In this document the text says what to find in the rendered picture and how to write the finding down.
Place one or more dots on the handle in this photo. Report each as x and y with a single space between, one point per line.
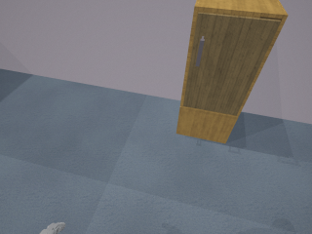
200 51

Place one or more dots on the left robot hand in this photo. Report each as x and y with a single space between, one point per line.
53 228

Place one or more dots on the cupboard door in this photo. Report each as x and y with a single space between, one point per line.
233 51

